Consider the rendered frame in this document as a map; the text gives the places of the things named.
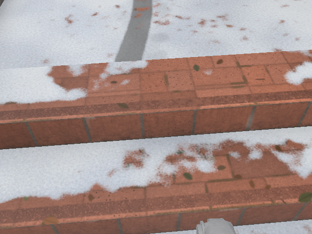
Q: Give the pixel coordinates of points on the robot right thigh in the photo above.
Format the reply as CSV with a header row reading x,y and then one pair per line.
x,y
215,226

